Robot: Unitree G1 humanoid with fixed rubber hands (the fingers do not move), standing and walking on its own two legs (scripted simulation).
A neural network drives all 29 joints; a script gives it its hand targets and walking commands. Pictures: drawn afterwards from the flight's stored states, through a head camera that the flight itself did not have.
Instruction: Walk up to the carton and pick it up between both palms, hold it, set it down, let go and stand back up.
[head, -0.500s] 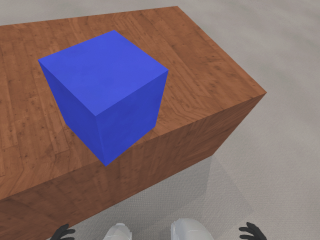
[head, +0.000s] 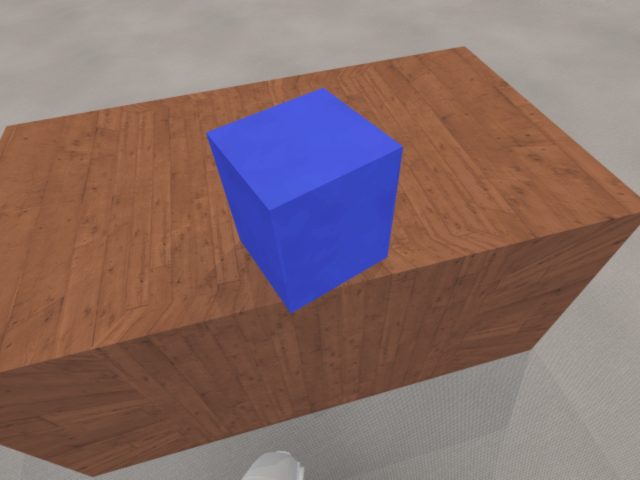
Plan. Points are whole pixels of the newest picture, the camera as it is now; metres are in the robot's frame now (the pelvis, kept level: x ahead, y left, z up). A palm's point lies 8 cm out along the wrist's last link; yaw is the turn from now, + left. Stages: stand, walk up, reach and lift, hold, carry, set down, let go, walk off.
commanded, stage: walk up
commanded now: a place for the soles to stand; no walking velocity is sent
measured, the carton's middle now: (306, 201) +0.53 +0.04 +0.02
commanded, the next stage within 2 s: none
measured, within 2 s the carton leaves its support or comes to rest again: neither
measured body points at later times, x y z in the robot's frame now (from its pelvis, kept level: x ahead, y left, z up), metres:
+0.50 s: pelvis +0.03 -0.01 -0.02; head +0.06 +0.02 +0.43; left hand +0.07 +0.26 -0.15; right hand +0.15 -0.26 -0.12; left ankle +0.02 +0.16 -0.73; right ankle +0.10 -0.13 -0.73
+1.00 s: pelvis +0.02 -0.03 +0.00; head +0.02 +0.01 +0.44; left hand -0.03 +0.23 -0.15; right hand +0.17 -0.24 -0.11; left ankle -0.03 +0.09 -0.73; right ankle +0.10 -0.12 -0.73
